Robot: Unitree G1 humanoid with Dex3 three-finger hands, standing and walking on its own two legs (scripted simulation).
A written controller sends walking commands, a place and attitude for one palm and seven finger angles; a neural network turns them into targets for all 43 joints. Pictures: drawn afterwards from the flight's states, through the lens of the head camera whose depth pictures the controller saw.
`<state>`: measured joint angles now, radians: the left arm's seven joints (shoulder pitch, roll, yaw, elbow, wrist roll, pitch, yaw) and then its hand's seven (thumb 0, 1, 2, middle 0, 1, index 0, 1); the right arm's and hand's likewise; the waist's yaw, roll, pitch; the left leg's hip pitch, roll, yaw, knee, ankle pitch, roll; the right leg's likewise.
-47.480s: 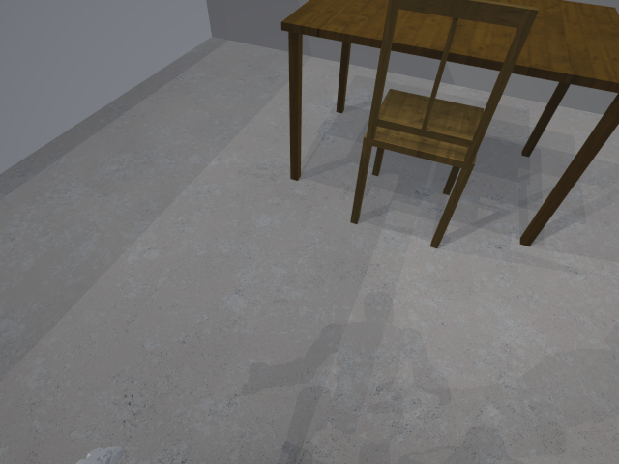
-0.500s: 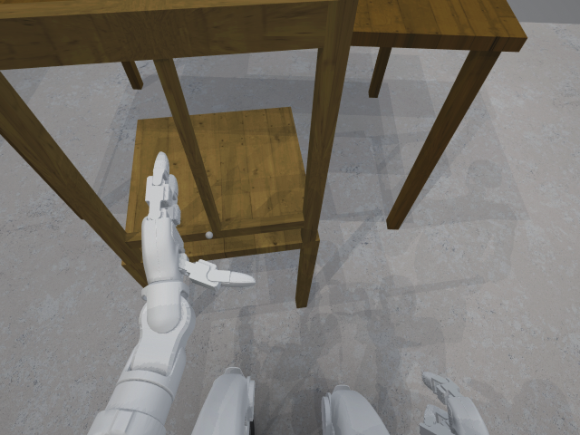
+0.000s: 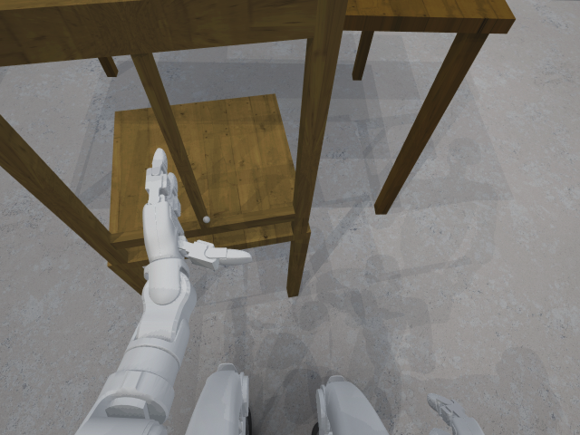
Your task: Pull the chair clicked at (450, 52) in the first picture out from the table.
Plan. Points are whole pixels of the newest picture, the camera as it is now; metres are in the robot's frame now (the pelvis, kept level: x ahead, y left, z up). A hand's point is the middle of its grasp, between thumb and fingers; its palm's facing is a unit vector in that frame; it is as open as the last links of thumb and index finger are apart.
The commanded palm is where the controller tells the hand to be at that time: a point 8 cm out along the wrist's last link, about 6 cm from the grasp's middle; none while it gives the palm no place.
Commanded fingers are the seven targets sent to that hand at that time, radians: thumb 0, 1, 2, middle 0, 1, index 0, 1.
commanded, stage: push the fingers through the gap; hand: left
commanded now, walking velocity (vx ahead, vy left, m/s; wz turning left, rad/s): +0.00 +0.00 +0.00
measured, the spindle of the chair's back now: (182, 163) +0.46 +0.14 +0.06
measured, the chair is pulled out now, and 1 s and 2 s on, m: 0.16 0.16 0.16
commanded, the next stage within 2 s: hook a spindle and tug to test in 0.70 s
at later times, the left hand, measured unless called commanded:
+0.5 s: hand (208, 188) +0.44 +0.11 +0.04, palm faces +0.14 -0.99 -0.06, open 17.0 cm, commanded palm +0.40 +0.15 +0.02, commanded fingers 0.00 -0.50 0.30 -0.06 -0.08 -0.06 -0.08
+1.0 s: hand (212, 200) +0.43 +0.11 +0.02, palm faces +0.19 -0.98 +0.01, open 16.6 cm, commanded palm +0.41 +0.14 +0.02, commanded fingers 0.00 -0.50 0.30 -0.25 -0.68 -0.25 -0.68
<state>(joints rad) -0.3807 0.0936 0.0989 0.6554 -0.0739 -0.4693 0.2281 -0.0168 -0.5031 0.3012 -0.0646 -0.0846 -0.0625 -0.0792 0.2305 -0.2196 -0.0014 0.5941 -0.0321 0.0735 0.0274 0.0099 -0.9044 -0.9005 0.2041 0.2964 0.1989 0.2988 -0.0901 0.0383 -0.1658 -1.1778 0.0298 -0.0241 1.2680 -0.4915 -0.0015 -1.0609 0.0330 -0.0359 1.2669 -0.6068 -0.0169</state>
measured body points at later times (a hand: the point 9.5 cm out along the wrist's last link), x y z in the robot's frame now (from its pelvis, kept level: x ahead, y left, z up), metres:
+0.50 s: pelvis +0.00 +0.00 +0.00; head +0.11 +0.01 +0.43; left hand +0.43 +0.16 +0.04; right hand +0.06 -0.25 -0.13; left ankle +0.05 +0.12 -0.62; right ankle +0.00 -0.11 -0.62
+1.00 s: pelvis +0.00 +0.00 +0.00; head +0.12 +0.00 +0.43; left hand +0.42 +0.16 +0.02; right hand +0.08 -0.25 -0.13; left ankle +0.05 +0.12 -0.62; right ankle +0.00 -0.11 -0.62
